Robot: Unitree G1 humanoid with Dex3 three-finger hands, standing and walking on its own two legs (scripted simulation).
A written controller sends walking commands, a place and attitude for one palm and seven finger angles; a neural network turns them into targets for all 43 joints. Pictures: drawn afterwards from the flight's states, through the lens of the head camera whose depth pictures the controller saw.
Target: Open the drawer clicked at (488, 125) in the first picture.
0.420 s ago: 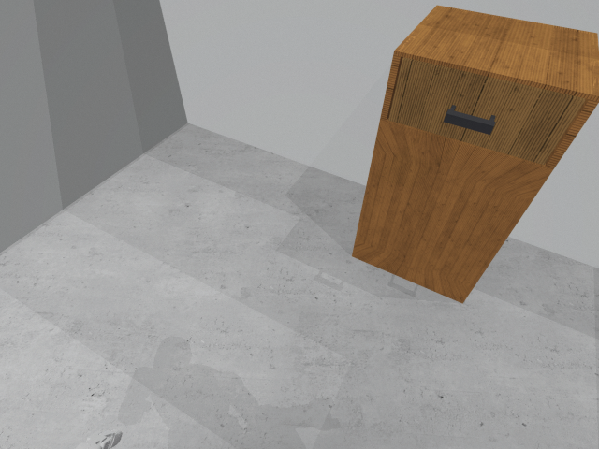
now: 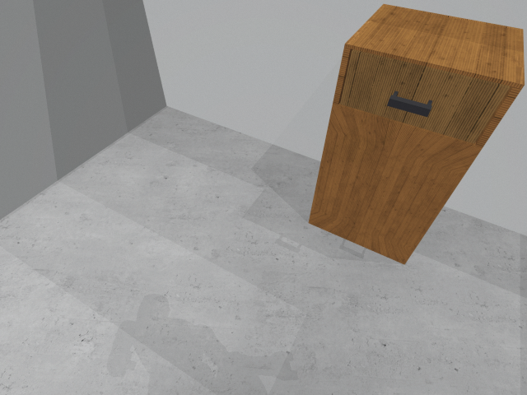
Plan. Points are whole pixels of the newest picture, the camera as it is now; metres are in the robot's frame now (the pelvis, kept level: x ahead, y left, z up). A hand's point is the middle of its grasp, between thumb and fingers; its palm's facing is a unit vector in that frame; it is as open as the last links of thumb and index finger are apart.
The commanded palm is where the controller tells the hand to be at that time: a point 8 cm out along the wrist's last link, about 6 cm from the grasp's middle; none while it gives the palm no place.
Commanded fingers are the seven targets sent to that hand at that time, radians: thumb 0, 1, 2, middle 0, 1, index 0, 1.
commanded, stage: stand and wait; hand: left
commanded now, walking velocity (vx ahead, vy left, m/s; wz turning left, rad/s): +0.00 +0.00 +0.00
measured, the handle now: (410, 102) +0.91 -0.38 -0.01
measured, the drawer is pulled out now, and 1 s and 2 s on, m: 0.00 0.00 0.00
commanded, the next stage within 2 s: look at it before walking up in 0.40 s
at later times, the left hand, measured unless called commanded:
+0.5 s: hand out of the picture +0.08 +0.24 -0.15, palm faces -0.02 -0.94 -0.33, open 7.4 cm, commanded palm none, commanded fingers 0.00 0.90 0.90 -0.20 -0.30 -0.20 -0.30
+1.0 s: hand out of the picture +0.08 +0.24 -0.15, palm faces -0.03 -0.94 -0.33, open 7.4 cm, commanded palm none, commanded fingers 0.00 0.90 0.90 -0.20 -0.30 -0.20 -0.30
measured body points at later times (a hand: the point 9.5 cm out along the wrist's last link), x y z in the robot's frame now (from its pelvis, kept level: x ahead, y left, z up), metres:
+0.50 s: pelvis -0.01 -0.01 +0.00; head -0.01 -0.01 +0.45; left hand +0.08 +0.29 -0.13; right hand +0.07 -0.30 -0.13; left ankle +0.00 +0.12 -0.74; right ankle +0.00 -0.13 -0.74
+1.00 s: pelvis +0.00 -0.01 +0.00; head +0.01 -0.01 +0.45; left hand +0.08 +0.28 -0.13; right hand +0.08 -0.31 -0.13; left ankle +0.00 +0.12 -0.74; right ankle +0.00 -0.13 -0.74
